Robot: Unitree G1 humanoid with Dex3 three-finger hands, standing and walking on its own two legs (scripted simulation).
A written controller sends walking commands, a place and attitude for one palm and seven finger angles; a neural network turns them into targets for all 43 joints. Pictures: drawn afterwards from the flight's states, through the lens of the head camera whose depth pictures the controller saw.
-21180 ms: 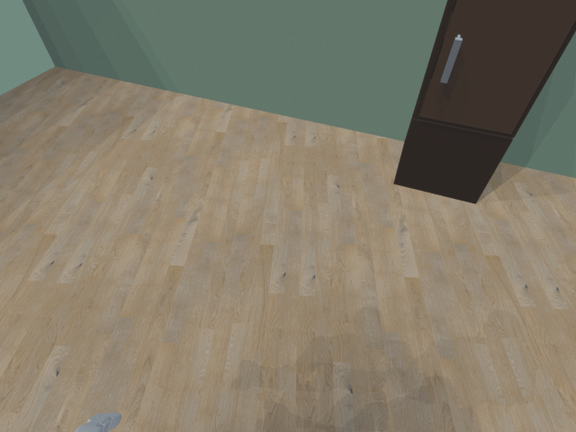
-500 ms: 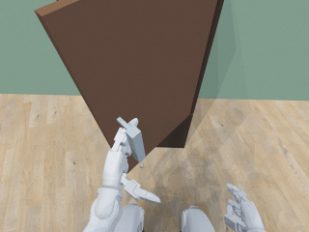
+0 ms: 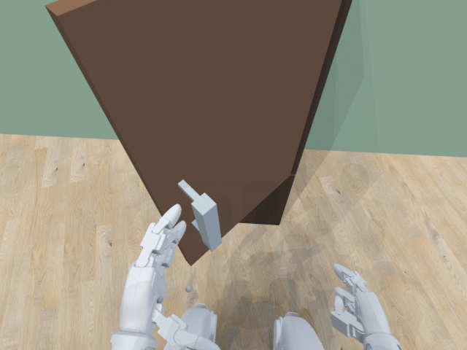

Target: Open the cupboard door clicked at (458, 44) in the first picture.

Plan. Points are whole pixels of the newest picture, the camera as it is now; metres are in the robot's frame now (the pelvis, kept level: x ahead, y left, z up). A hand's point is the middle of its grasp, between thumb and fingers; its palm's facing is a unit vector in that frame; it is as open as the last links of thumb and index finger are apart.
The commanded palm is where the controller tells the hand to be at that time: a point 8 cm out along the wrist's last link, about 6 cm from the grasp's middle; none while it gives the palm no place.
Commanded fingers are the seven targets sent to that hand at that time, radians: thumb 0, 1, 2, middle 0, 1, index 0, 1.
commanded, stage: slide the hand sideways off the handle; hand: left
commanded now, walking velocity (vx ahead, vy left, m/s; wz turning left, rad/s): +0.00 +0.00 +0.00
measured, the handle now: (200, 217) +0.32 +0.08 +0.04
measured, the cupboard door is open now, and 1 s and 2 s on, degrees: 48 48 48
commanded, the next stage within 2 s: draw the hand back to the body in 0.38 s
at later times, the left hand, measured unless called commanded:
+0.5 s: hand (158, 316) +0.17 +0.12 +0.04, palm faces -0.04 -1.00 -0.01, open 16.3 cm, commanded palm +0.15 +0.18 +0.05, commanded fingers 0.00 -0.50 0.30 -0.15 -0.30 -0.15 -0.30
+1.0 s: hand (82, 298) +0.18 +0.18 +0.14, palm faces -0.01 -1.00 -0.08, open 16.2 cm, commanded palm +0.14 +0.24 +0.16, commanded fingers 0.00 -0.25 0.41 -0.16 -0.30 -0.16 -0.30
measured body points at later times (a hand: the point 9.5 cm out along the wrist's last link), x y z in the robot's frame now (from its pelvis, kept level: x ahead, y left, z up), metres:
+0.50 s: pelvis -0.01 -0.01 -0.01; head +0.07 -0.01 +0.43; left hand +0.17 +0.17 +0.05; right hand +0.19 -0.23 -0.09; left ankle +0.02 +0.12 -0.62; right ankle +0.01 -0.11 -0.62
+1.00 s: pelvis +0.00 +0.01 +0.05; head +0.03 +0.01 +0.50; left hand +0.17 +0.23 +0.15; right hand +0.19 -0.22 -0.01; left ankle +0.02 +0.12 -0.62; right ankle +0.01 -0.11 -0.62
